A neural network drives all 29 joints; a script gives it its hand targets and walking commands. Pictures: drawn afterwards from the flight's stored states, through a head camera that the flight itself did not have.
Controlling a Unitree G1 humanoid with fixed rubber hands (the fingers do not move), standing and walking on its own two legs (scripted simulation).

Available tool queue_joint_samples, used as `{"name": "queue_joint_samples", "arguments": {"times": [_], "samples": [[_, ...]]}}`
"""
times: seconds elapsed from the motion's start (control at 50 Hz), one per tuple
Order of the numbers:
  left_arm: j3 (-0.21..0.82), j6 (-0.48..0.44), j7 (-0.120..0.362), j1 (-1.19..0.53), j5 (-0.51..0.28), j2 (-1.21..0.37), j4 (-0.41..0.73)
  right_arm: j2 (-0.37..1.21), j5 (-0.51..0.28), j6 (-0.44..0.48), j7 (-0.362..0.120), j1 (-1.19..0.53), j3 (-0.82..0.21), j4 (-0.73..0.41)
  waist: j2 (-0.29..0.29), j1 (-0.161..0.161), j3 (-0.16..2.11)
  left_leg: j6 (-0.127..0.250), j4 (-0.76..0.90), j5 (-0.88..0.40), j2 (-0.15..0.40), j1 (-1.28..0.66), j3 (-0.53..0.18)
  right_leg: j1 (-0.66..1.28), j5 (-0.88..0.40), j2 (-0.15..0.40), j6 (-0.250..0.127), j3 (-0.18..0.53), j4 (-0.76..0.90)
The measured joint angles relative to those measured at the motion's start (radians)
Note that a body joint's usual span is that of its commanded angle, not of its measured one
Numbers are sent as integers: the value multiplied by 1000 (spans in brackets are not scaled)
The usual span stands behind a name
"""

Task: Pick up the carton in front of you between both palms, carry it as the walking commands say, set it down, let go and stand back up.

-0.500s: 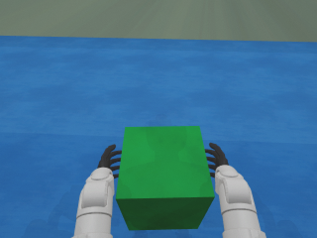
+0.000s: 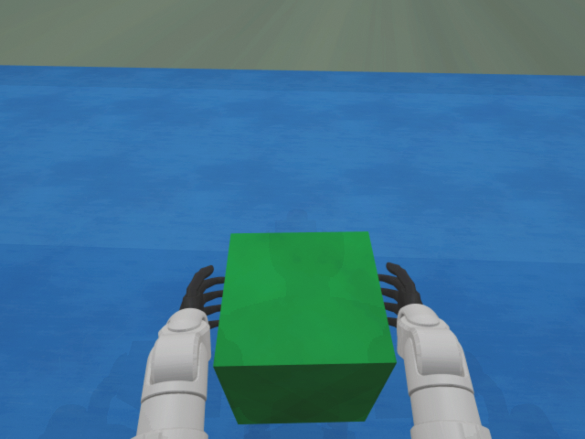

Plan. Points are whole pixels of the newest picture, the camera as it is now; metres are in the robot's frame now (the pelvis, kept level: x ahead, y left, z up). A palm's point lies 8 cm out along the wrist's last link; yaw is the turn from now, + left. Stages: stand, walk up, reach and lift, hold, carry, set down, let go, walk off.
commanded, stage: carry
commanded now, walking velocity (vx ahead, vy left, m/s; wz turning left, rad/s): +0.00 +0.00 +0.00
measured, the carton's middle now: (300, 331) +0.32 +0.00 -0.04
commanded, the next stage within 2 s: hold in 0.16 s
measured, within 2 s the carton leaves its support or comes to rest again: neither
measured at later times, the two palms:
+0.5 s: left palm (218, 312) +0.30 +0.11 +0.05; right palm (441, 341) +0.25 -0.18 +0.05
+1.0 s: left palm (200, 304) +0.31 +0.14 +0.06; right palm (422, 335) +0.25 -0.15 +0.06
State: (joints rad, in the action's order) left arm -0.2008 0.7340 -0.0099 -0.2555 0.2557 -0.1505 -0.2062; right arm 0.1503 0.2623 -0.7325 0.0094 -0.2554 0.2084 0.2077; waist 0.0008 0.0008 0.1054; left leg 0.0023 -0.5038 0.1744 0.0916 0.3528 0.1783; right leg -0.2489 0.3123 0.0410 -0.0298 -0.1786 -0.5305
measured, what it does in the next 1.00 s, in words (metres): stands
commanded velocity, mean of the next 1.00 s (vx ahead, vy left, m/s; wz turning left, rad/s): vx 0.00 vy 0.00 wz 0.00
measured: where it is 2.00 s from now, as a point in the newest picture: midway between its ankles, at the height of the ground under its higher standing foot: outside the picture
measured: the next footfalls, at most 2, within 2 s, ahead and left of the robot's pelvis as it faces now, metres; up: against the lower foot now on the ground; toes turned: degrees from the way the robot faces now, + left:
none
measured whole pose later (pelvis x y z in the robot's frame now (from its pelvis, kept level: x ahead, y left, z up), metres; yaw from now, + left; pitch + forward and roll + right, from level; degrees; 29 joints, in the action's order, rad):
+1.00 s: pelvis -0.01 +0.05 +0.01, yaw -11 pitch -9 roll +0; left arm -0.27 0.72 0.01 -0.33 0.33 -0.17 -0.30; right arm 0.17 0.33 -0.69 -0.03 -0.34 0.30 0.34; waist 0.03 0.00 -0.05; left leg 0.03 -0.37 0.15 0.00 0.07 0.08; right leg -0.03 0.21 0.02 0.01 0.02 -0.39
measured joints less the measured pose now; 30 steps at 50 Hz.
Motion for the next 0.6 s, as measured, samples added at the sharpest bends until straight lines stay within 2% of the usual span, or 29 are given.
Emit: {"name": "queue_joint_samples", "arguments": {"times": [0.18,0.24,0.28,0.3,0.36,0.4,0.6], "samples": [[-1,0,0,0,1,-1,8,1,-1,4,-1,-2,0,-1,4,1,-27,-4,15,-17,-2,-26,-5,22,-3,-4,-6,2,7],[0,-3,1,21,4,4,41,3,6,25,-7,-7,-15,11,10,21,-107,-3,77,-40,-42,-128,-107,108,-38,-22,-11,42,69],[1,-9,0,31,3,6,46,3,11,31,-11,-11,-19,18,3,19,-137,-13,106,-37,-55,-175,-168,148,-64,-40,-10,70,108],[1,-11,-1,30,2,6,43,3,13,33,-12,-12,-17,21,1,11,-147,-19,112,-33,-54,-191,-175,164,-73,-47,-10,80,122],[3,-15,1,11,10,2,15,2,10,33,-12,-7,0,21,6,-11,-164,-23,122,-31,-53,-224,-164,191,-84,-49,-5,98,135],[2,-16,5,-5,21,-2,-7,2,9,33,-11,-6,12,24,11,-14,-167,-20,125,-31,-55,-239,-154,198,-85,-48,0,112,133],[-38,-10,16,-43,51,-11,-56,12,30,33,-20,-47,53,83,22,0,-168,-2,123,-27,-73,-269,-137,210,-94,-39,19,160,123]]}}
